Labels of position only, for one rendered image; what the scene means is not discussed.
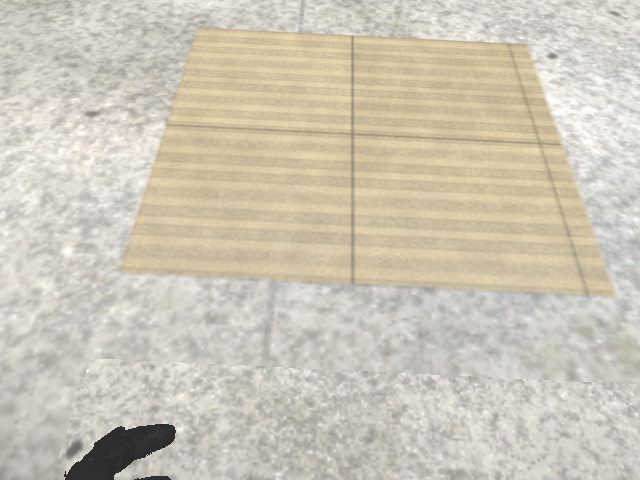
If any left robot hand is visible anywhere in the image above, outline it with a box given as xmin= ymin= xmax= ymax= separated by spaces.
xmin=64 ymin=424 xmax=176 ymax=480

